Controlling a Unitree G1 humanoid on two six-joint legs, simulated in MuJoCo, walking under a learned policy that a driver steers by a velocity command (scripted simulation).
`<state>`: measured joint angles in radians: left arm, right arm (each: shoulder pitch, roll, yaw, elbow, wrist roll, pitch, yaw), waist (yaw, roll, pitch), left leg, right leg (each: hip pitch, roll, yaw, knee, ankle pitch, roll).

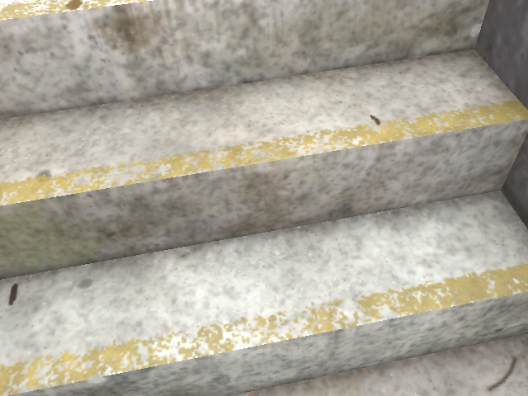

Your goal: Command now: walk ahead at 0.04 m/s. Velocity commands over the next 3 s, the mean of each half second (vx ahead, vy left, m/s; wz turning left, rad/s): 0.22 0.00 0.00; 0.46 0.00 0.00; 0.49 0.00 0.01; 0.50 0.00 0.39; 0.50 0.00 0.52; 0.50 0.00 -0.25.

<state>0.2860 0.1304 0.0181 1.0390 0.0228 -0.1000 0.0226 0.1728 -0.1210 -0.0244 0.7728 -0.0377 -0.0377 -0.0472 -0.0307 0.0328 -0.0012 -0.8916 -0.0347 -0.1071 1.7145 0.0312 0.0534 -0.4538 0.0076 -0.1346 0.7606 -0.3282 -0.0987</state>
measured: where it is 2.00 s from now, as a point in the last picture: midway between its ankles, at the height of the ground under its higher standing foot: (238, 111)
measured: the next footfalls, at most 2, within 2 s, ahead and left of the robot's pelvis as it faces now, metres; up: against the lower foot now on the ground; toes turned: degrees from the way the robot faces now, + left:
left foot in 0.28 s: +0.03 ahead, +0.15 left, +0.00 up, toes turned +4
right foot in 0.64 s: +0.33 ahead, -0.02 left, +0.20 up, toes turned -5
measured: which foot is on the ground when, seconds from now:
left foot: up 0.00-0.26, down 0.28-0.66, up 0.68-1.00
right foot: down 0.00-0.32, up 0.34-0.62, down 0.64-1.00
